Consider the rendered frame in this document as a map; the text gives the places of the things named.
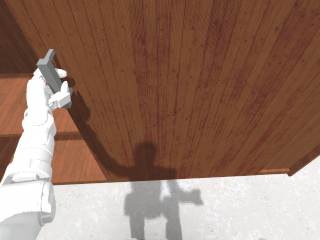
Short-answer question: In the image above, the robot left upper arm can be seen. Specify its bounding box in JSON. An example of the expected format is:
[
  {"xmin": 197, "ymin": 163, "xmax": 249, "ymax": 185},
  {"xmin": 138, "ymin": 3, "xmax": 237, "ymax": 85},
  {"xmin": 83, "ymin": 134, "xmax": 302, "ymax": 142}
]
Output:
[{"xmin": 0, "ymin": 180, "xmax": 56, "ymax": 240}]

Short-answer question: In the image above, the robot left hand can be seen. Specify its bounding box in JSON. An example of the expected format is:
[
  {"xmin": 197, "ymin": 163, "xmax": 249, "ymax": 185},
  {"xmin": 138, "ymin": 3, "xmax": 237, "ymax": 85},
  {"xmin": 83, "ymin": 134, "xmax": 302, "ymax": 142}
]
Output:
[{"xmin": 26, "ymin": 68, "xmax": 71, "ymax": 111}]

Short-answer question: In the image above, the left robot forearm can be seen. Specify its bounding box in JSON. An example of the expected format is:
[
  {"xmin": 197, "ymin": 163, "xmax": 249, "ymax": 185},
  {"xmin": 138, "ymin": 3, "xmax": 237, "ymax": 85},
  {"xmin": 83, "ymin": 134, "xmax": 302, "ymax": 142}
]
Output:
[{"xmin": 0, "ymin": 105, "xmax": 57, "ymax": 187}]

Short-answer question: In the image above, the handle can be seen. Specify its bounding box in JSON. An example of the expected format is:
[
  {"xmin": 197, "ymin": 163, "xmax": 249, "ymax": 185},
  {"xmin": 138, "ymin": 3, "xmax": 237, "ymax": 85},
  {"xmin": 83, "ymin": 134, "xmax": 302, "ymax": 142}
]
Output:
[{"xmin": 36, "ymin": 49, "xmax": 73, "ymax": 109}]

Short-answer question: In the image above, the wardrobe door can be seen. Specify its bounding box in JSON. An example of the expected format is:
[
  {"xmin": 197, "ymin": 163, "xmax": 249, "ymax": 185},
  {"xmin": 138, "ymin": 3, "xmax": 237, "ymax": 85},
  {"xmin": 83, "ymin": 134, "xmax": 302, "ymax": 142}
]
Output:
[
  {"xmin": 5, "ymin": 0, "xmax": 320, "ymax": 183},
  {"xmin": 263, "ymin": 111, "xmax": 320, "ymax": 170}
]

